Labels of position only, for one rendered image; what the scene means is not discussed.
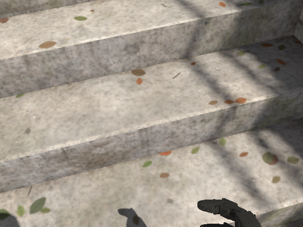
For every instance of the robot right hand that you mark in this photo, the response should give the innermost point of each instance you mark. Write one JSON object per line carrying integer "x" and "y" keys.
{"x": 230, "y": 210}

